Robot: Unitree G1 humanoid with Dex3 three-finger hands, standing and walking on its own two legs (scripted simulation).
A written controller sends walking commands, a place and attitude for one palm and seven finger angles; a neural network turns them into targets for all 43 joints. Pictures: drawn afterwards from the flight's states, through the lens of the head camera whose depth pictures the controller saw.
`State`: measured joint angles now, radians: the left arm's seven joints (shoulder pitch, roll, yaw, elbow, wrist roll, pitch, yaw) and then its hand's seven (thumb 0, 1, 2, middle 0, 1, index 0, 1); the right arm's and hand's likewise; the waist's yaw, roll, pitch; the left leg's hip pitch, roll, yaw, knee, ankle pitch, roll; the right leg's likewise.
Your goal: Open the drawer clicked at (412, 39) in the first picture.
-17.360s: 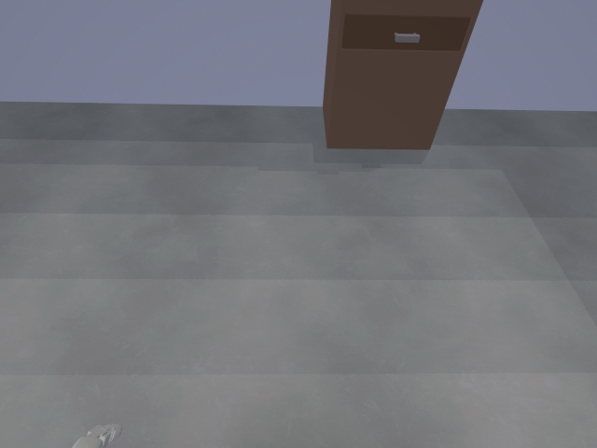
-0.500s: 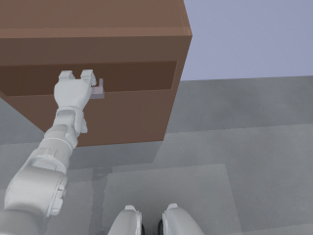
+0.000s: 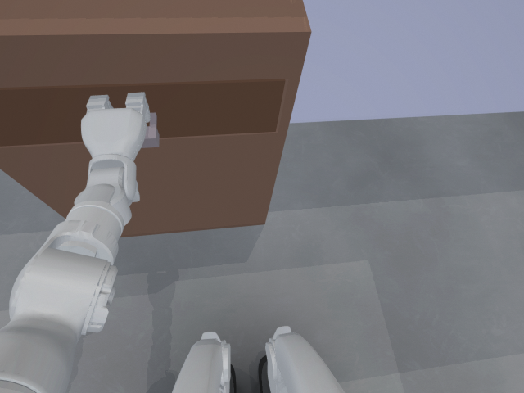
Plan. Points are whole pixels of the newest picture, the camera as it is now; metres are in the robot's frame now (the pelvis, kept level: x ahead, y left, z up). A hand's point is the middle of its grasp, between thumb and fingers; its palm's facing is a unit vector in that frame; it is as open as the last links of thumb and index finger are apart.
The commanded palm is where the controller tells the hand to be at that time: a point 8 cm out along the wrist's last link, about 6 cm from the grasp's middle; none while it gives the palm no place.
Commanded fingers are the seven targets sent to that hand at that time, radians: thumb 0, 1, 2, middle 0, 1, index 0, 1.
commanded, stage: lower the fingers behind the handle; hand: left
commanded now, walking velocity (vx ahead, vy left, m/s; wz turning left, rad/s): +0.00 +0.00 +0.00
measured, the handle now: (127, 128) +0.56 +0.20 -0.02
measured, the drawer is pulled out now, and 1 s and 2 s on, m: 0.00 0.00 0.00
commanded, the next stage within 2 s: lift the fingers back up to retry in 0.50 s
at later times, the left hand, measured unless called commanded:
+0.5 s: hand (126, 149) +0.51 +0.19 -0.02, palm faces +0.00 +0.01 -1.00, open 13.7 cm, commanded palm +0.50 +0.18 +0.00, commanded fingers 0.00 -0.50 0.30 -0.30 -1.20 -0.30 -1.20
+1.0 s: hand (124, 145) +0.51 +0.19 -0.01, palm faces -0.09 -0.05 -0.99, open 13.7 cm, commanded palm +0.50 +0.18 +0.06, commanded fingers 0.00 -0.50 0.30 -0.30 -1.20 -0.30 -1.20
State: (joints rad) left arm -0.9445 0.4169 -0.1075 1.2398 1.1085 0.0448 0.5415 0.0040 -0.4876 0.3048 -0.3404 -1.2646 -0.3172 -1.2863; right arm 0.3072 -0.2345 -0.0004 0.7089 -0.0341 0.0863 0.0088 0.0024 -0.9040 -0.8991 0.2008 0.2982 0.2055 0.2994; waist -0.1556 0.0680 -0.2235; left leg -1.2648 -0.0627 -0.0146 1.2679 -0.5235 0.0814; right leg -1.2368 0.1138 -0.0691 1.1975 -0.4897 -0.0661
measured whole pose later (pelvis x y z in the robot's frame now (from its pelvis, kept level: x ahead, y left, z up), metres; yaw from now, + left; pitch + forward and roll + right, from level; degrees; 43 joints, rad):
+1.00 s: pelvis -0.01 +0.00 +0.01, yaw +0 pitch +29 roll -4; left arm -0.93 0.48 -0.07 1.14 1.07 0.02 0.37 0.00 -0.49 0.30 -0.32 -1.22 -0.34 -1.22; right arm 0.37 -0.23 0.02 0.70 0.00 0.04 -0.04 0.00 -0.90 -0.90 0.20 0.30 0.21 0.30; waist -0.18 0.08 -0.19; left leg -1.24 -0.06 -0.01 1.22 -0.48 0.08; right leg -1.21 0.12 -0.06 1.14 -0.44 -0.06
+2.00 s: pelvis +0.03 +0.00 +0.05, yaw +0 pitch +23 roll -2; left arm -0.79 0.33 -0.12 1.14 1.08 0.05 0.48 0.00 -0.49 0.30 -0.32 -1.21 -0.32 -1.20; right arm 0.32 -0.22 -0.03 0.71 -0.01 0.14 0.00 0.00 -0.90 -0.90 0.20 0.30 0.20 0.30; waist -0.13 0.06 -0.19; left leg -0.93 -0.06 0.00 0.99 -0.46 0.08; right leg -0.91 0.11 -0.02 0.94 -0.42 -0.06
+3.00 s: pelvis +0.03 +0.00 +0.05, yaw +1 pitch +26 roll -3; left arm -0.80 0.37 -0.12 1.09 1.09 -0.06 0.45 0.00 -0.49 0.30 -0.32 -1.21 -0.32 -1.20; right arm 0.33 -0.24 -0.04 0.72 -0.02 0.09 -0.02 0.00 -0.90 -0.90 0.20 0.30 0.21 0.30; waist -0.13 0.05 -0.21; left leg -1.00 -0.07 -0.02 1.04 -0.48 0.07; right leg -0.98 0.11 -0.04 0.98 -0.45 -0.07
